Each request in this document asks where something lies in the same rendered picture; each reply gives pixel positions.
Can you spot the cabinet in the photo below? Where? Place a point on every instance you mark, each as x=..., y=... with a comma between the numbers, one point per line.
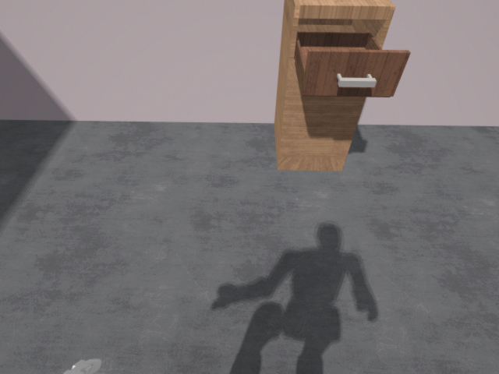
x=315, y=133

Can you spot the handle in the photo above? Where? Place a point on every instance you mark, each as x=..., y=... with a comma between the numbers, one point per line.
x=356, y=82

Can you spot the left robot hand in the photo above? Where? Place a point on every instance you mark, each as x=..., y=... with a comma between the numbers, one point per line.
x=85, y=367

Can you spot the drawer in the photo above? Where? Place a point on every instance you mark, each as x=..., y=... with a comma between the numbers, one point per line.
x=320, y=56

